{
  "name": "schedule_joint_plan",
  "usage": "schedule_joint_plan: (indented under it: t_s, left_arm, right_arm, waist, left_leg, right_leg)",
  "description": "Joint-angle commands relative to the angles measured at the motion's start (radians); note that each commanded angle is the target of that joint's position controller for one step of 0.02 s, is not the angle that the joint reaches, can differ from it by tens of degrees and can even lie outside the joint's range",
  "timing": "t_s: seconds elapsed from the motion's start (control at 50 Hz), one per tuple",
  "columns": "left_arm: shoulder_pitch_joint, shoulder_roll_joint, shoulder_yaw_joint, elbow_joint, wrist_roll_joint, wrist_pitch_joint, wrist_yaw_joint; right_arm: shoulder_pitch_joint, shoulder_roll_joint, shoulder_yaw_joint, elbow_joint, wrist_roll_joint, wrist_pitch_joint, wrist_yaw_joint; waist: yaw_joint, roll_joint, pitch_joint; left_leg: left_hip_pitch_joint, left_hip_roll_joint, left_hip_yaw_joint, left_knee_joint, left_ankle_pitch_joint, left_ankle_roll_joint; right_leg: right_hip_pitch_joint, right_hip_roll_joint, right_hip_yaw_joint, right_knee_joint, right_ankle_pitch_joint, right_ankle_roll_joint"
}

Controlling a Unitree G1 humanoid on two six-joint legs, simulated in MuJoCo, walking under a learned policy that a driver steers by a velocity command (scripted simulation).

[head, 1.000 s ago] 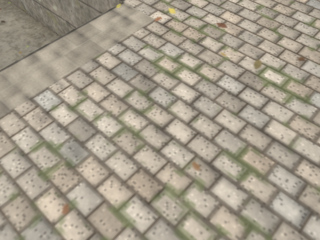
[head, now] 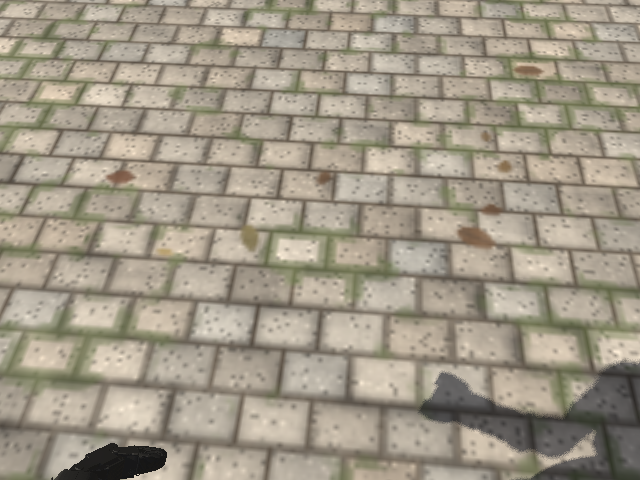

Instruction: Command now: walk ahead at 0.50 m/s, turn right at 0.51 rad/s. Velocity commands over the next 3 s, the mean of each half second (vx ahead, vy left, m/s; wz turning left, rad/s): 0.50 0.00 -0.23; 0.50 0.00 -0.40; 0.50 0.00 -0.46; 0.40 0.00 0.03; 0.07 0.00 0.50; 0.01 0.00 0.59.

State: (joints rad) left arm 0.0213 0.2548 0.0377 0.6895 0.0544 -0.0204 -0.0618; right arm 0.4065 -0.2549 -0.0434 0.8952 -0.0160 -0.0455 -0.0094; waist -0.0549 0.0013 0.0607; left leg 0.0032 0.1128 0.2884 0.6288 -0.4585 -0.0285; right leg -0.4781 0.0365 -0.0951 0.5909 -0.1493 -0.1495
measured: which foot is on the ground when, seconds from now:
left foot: down 0.00-0.00, up 0.02-0.52, down 0.54-1.00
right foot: down 0.00-0.56, up 0.58-1.00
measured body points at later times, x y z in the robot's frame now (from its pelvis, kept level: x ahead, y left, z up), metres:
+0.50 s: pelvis +0.28 -0.01 +0.01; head +0.31 -0.01 +0.46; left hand +0.25 +0.26 -0.12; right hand +0.45 -0.25 -0.09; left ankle +0.44 +0.09 -0.70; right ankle +0.10 -0.06 -0.72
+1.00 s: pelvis +0.55 -0.03 +0.02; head +0.58 -0.05 +0.47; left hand +0.79 +0.13 -0.10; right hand +0.45 -0.27 -0.12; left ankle +0.44 +0.08 -0.72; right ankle +0.67 -0.18 -0.69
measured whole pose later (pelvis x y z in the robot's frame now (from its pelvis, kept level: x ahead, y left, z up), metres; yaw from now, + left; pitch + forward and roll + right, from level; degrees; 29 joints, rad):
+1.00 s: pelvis +0.55 -0.03 +0.02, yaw -19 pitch +1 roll +1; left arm 0.06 0.22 0.03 0.81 0.04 -0.01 -0.07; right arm 0.40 -0.22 -0.04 0.94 -0.02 -0.09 -0.01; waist -0.04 -0.02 0.07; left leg 0.10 -0.02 0.29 0.24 -0.35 0.02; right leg -0.59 -0.05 -0.09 0.65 -0.04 -0.09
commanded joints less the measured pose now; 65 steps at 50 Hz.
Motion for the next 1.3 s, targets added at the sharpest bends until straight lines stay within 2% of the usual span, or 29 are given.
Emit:
schedule_joint_plan:
  t_s: [0.02, 0.04, 0.06, 0.1, 0.14, 0.2, 0.42, 0.48, 0.52, 0.54, 0.56, 0.58, 0.6, 0.62, 0.64, 0.66, 0.7, 0.76, 0.86, 0.96, 1.02, 1.06, 1.08, 1.1, 1.12, 1.14, 1.18, 1.22, 1.3]
  left_arm:
    - [0.382, 0.295, 0.094, 0.014, -0.025, 0.003, 0.041]
    - [0.379, 0.256, 0.086, 0.044, -0.035, 0.009, 0.053]
    - [0.332, 0.199, 0.071, 0.059, -0.041, 0.002, 0.060]
    - [0.252, 0.125, 0.045, 0.066, -0.045, -0.017, 0.063]
    - [0.245, 0.105, 0.034, 0.074, -0.048, -0.039, 0.057]
    - [0.300, 0.130, 0.040, 0.110, -0.052, -0.054, 0.051]
    - [0.475, 0.124, 0.024, 0.213, -0.039, -0.061, 0.068]
    - [0.445, 0.149, 0.025, 0.229, -0.032, -0.062, 0.079]
    - [0.422, 0.169, 0.027, 0.237, -0.027, -0.062, 0.080]
    - [0.401, 0.167, 0.024, 0.232, -0.036, -0.063, 0.077]
    - [0.445, 0.092, 0.004, 0.194, -0.060, -0.070, 0.071]
    - [0.531, 0.079, 0.009, 0.207, -0.072, -0.066, 0.071]
    - [0.460, 0.141, 0.023, 0.213, -0.042, -0.056, 0.076]
    - [0.392, 0.127, 0.022, 0.202, -0.041, -0.054, 0.068]
    - [0.370, 0.097, 0.017, 0.199, -0.044, -0.048, 0.062]
    - [0.361, 0.088, 0.018, 0.196, -0.032, -0.035, 0.055]
    - [0.381, 0.062, 0.015, 0.206, -0.024, -0.011, 0.040]
    - [0.291, 0.043, 0.014, 0.171, -0.027, 0.003, 0.026]
    - [0.100, 0.012, 0.000, 0.101, -0.029, -0.005, 0.007]
    - [-0.024, 0.016, -0.006, 0.048, -0.019, -0.006, -0.007]
    - [0.033, 0.043, 0.009, 0.055, -0.013, -0.003, 0.001]
    - [0.218, 0.082, 0.034, 0.107, -0.011, -0.012, 0.013]
    - [0.382, 0.138, 0.062, 0.156, 0.001, -0.017, 0.028]
    - [0.399, 0.262, 0.095, 0.145, 0.005, -0.012, 0.044]
    - [0.417, 0.276, 0.099, 0.126, -0.031, 0.002, 0.048]
    - [0.378, 0.251, 0.094, 0.142, -0.038, 0.007, 0.059]
    - [0.279, 0.159, 0.071, 0.143, -0.049, -0.004, 0.066]
    - [0.233, 0.123, 0.056, 0.134, -0.057, -0.022, 0.067]
    - [0.297, 0.156, 0.062, 0.149, -0.054, -0.045, 0.058]
  right_arm:
    - [-0.024, -0.117, -0.022, -0.168, 0.000, -0.015, 0.014]
    - [-0.130, -0.140, -0.026, -0.182, -0.002, -0.017, 0.017]
    - [-0.125, -0.112, -0.013, -0.175, 0.010, -0.028, 0.019]
    - [-0.073, -0.103, -0.011, -0.138, -0.014, -0.013, 0.021]
    - [-0.028, -0.096, -0.011, -0.114, -0.028, 0.018, 0.032]
    - [-0.097, -0.080, -0.012, -0.127, -0.023, 0.031, 0.042]
    - [-0.432, -0.064, 0.002, -0.228, -0.013, 0.013, 0.047]
    - [-0.385, -0.076, -0.001, -0.223, -0.011, 0.002, 0.042]
    - [-0.185, -0.113, -0.020, -0.162, -0.010, -0.009, 0.021]
    - [-0.011, -0.144, -0.033, -0.114, -0.023, -0.021, 0.007]
    - [0.122, -0.249, -0.057, -0.102, -0.050, -0.026, -0.009]
    - [0.095, -0.270, -0.066, -0.091, -0.032, -0.015, 0.005]
    - [-0.022, -0.195, -0.051, -0.114, -0.008, -0.009, 0.013]
    - [-0.108, -0.125, -0.032, -0.126, -0.003, -0.013, 0.017]
    - [-0.140, -0.087, -0.021, -0.118, -0.007, -0.019, 0.018]
    - [-0.140, -0.070, -0.015, -0.102, -0.007, -0.028, 0.013]
    - [-0.118, -0.066, -0.013, -0.081, -0.005, -0.046, 0.011]
    - [-0.082, -0.087, -0.021, -0.056, 0.002, -0.064, 0.013]
    - [-0.045, -0.080, -0.017, -0.026, 0.002, -0.062, 0.010]
    - [0.022, -0.113, -0.025, 0.013, 0.003, -0.052, -0.007]
    - [0.010, -0.147, -0.032, 0.021, -0.003, -0.031, -0.019]
    - [-0.004, -0.173, -0.038, 0.015, -0.005, -0.010, -0.020]
    - [-0.019, -0.170, -0.037, -0.005, -0.005, -0.006, -0.016]
    - [0.035, -0.051, -0.012, -0.075, 0.013, -0.015, 0.004]
    - [-0.074, -0.120, -0.026, -0.118, 0.008, -0.024, 0.010]
    - [-0.170, -0.119, -0.022, -0.145, 0.007, -0.037, 0.014]
    - [-0.151, -0.109, -0.018, -0.127, 0.002, -0.045, 0.012]
    - [-0.106, -0.100, -0.017, -0.116, -0.030, -0.006, 0.015]
    - [-0.167, -0.077, -0.012, -0.143, -0.030, 0.027, 0.028]
  waist:
    - [0.164, -0.190, -0.408]
    - [0.177, -0.062, -0.275]
    - [0.132, -0.043, -0.165]
    - [0.044, -0.013, -0.085]
    - [0.018, -0.034, -0.101]
    - [0.030, -0.038, -0.055]
    - [0.129, -0.054, 0.043]
    - [0.082, -0.065, 0.029]
    - [-0.006, -0.066, -0.080]
    - [-0.089, -0.033, -0.178]
    - [-0.099, 0.114, -0.325]
    - [-0.034, 0.282, -0.399]
    - [-0.002, 0.093, -0.234]
    - [0.015, 0.024, -0.113]
    - [0.038, 0.012, -0.045]
    - [0.055, 0.046, -0.016]
    - [0.071, 0.069, -0.015]
    - [0.073, 0.066, 0.004]
    - [0.044, 0.072, 0.031]
    - [0.015, 0.070, 0.043]
    - [0.056, 0.100, -0.011]
    - [0.136, 0.094, -0.121]
    - [0.213, 0.028, -0.210]
    - [0.151, -0.210, -0.319]
    - [0.181, -0.145, -0.373]
    - [0.172, -0.057, -0.219]
    - [0.080, 0.026, -0.071]
    - [0.026, 0.011, -0.072]
    - [0.035, -0.015, -0.053]
  left_leg:
    - [-0.688, -0.110, -0.187, 0.788, -0.110, 0.008]
    - [-0.776, -0.046, -0.283, 0.785, 0.010, 0.021]
    - [-0.745, -0.008, -0.282, 0.702, 0.094, 0.029]
    - [-0.599, 0.034, -0.291, 0.547, 0.130, 0.026]
    - [-0.523, 0.028, -0.279, 0.504, 0.153, 0.017]
    - [-0.589, 0.028, -0.265, 0.415, 0.253, 0.006]
    - [-0.704, -0.040, -0.223, 0.020, 0.445, 0.053]
    - [-0.571, -0.094, -0.205, -0.059, 0.351, 0.106]
    - [-0.314, -0.160, -0.195, -0.106, 0.287, 0.141]
    - [-0.056, -0.098, -0.254, -0.155, 0.336, 0.171]
    - [0.227, 0.178, -0.585, -0.180, 0.212, 0.234]
    - [0.316, 0.348, -0.993, -0.322, 0.230, 0.332]
    - [0.159, 0.306, -0.883, -0.350, 0.146, 0.305]
    - [0.011, 0.267, -0.726, -0.386, 0.139, 0.282]
    - [-0.089, 0.216, -0.608, -0.433, 0.178, 0.240]
    - [-0.146, 0.178, -0.520, -0.455, 0.241, 0.210]
    - [-0.187, 0.152, -0.414, -0.480, 0.344, 0.192]
    - [-0.155, 0.143, -0.298, -0.507, 0.449, 0.187]
    - [-0.112, 0.095, -0.137, -0.496, 0.595, 0.166]
    - [0.028, 0.145, -0.075, -0.450, 0.748, 0.155]
    - [0.119, 0.164, -0.035, -0.278, 1.126, 0.139]
    - [0.083, 0.163, -0.020, 0.029, 1.182, 0.130]
    - [-0.079, 0.141, -0.010, 0.301, 0.970, 0.099]
    - [-0.514, -0.008, -0.026, 0.679, 0.156, 0.038]
    - [-0.703, -0.137, -0.233, 0.850, -0.097, 0.019]
    - [-0.794, -0.060, -0.308, 0.813, 0.015, 0.033]
    - [-0.684, 0.006, -0.309, 0.619, 0.117, 0.032]
    - [-0.568, 0.020, -0.313, 0.537, 0.128, 0.005]
    - [-0.599, 0.018, -0.279, 0.399, 0.230, -0.025]
  right_leg:
    - [0.828, -0.423, 0.881, -0.290, -0.119, -0.253]
    - [0.760, -0.378, 0.681, -0.290, 0.029, -0.220]
    - [0.617, -0.342, 0.537, -0.290, 0.170, -0.187]
    - [0.415, -0.237, 0.370, -0.327, 0.317, -0.107]
    - [0.356, -0.198, 0.308, -0.364, 0.367, -0.096]
    - [0.348, -0.179, 0.271, -0.427, 0.321, -0.089]
    - [0.575, -0.207, 0.229, -0.424, 0.453, -0.049]
    - [0.605, -0.226, 0.208, -0.343, 0.697, -0.029]
    - [0.588, -0.200, 0.204, -0.107, 0.923, -0.003]
    - [0.456, -0.162, 0.183, 0.110, 0.771, 0.011]
    - [0.201, -0.057, 0.135, 0.443, 0.342, 0.037]
    - [-0.032, 0.100, 0.146, 0.706, -0.356, 0.052]
    - [-0.098, 0.013, 0.211, 0.754, -0.286, 0.042]
    - [-0.096, -0.032, 0.200, 0.710, -0.210, 0.044]
    - [-0.071, -0.069, 0.187, 0.647, -0.170, 0.045]
    - [-0.044, -0.090, 0.184, 0.602, -0.151, 0.052]
    - [-0.014, -0.096, 0.165, 0.591, -0.124, 0.066]
    - [-0.121, -0.118, 0.148, 0.540, -0.039, 0.082]
    - [-0.164, -0.114, 0.074, 0.255, 0.144, 0.102]
    - [-0.122, -0.087, -0.011, 0.054, 0.136, 0.058]
    - [-0.020, -0.010, -0.054, 0.024, -0.021, 0.001]
    - [0.200, 0.058, -0.053, -0.039, -0.088, -0.054]
    - [0.438, 0.012, 0.050, -0.109, -0.104, -0.100]
    - [0.782, -0.308, 0.540, -0.129, -0.128, -0.240]
    - [0.829, -0.391, 0.875, -0.289, -0.096, -0.306]
    - [0.742, -0.356, 0.683, -0.305, -0.015, -0.263]
    - [0.486, -0.261, 0.485, -0.332, 0.198, -0.175]
    - [0.371, -0.192, 0.390, -0.354, 0.298, -0.148]
    - [0.323, -0.150, 0.343, -0.401, 0.300, -0.135]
